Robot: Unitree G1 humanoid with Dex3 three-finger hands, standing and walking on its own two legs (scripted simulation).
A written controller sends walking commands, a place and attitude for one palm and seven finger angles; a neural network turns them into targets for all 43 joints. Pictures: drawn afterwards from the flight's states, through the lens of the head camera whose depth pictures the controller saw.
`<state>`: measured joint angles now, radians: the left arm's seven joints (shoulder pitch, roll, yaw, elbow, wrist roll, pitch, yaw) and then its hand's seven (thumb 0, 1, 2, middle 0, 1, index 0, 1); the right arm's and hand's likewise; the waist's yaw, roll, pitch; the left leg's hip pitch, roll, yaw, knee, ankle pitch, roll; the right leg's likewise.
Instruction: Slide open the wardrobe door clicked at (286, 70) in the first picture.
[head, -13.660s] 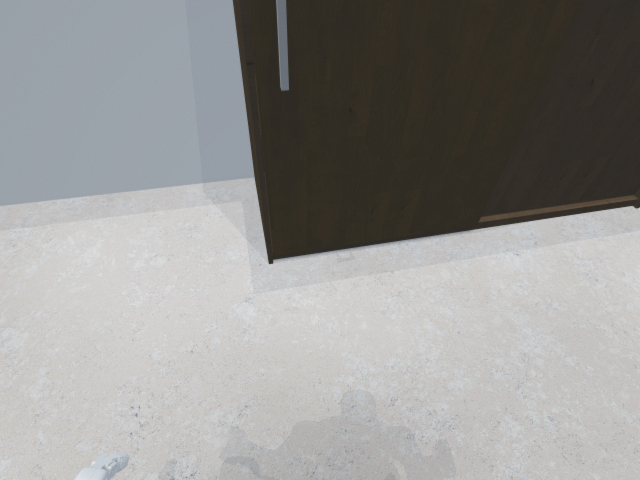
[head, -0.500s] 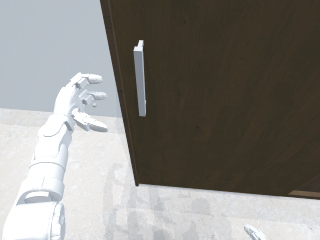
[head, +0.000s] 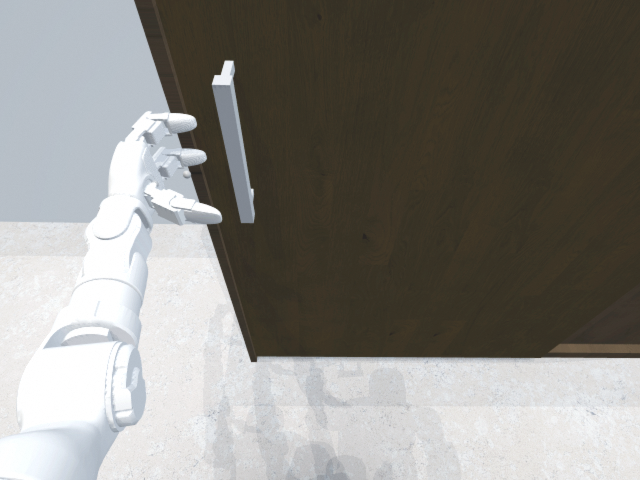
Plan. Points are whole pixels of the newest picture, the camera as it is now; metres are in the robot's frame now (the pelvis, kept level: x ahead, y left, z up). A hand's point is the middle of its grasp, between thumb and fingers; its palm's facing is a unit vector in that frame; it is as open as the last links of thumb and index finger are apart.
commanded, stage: move the hooked fingers beside the handle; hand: left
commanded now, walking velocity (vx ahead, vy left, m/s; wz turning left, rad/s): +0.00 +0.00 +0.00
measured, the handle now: (239, 151) +0.51 +0.10 +0.13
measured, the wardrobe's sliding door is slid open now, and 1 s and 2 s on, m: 0.00 0.00 0.00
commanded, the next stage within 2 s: feel for the door with the fingertips in 1.30 s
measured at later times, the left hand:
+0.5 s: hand (178, 181) +0.44 +0.16 +0.14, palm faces +0.01 -1.00 -0.02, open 14.0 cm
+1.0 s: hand (175, 178) +0.45 +0.17 +0.13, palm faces -0.01 -1.00 +0.00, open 14.0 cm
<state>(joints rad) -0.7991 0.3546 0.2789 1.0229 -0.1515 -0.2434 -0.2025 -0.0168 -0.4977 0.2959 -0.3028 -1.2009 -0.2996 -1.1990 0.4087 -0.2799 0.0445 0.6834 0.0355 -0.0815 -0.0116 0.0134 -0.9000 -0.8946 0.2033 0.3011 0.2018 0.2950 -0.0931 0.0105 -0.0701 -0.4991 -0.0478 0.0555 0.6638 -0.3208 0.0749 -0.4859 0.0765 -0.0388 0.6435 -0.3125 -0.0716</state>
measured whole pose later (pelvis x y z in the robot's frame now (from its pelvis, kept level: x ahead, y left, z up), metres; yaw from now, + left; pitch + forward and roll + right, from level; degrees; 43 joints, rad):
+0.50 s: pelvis +0.00 -0.01 +0.00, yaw +1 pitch +8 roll +0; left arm -0.73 0.36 0.26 0.93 -0.16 -0.25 -0.21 -0.02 -0.50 0.30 -0.30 -1.20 -0.30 -1.20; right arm 0.33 -0.27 0.05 0.63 0.05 -0.08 -0.02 0.01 -0.90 -0.89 0.20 0.30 0.20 0.29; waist -0.06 0.01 -0.06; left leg -0.48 -0.04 0.04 0.67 -0.32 0.06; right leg -0.46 0.09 -0.05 0.64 -0.31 -0.09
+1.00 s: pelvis +0.00 +0.00 +0.00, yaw +0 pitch +8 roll -1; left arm -0.78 0.39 0.27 1.02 -0.16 -0.22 -0.22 -0.02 -0.50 0.30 -0.30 -1.20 -0.30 -1.20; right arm 0.39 -0.28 0.05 0.65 0.05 -0.07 -0.02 0.01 -0.90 -0.89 0.20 0.30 0.20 0.29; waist -0.09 0.02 -0.08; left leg -0.50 -0.04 0.05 0.67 -0.33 0.07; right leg -0.48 0.08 -0.05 0.64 -0.31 -0.08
